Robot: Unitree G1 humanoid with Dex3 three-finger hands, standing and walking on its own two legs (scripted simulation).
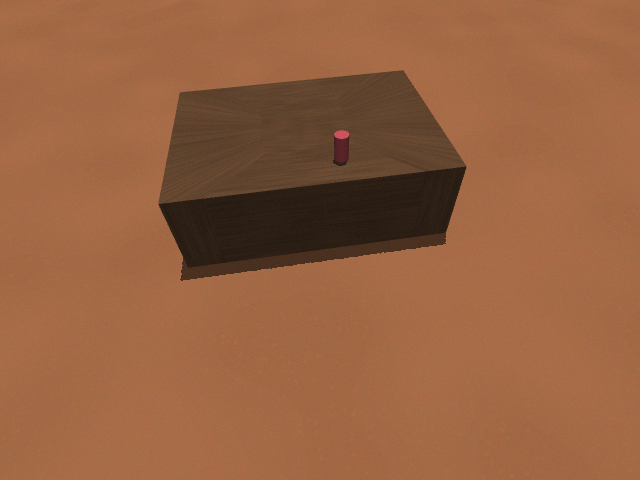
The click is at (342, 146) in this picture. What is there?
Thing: slim round
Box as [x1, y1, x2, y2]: [334, 130, 348, 162]
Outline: 340,130 334,133 334,159 342,162 347,160 348,158 348,133 346,131
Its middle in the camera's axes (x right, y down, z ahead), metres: +0.07 -0.34 +1.43
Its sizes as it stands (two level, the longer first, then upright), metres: 0.055 0.055 0.104
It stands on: a support 0.36 m high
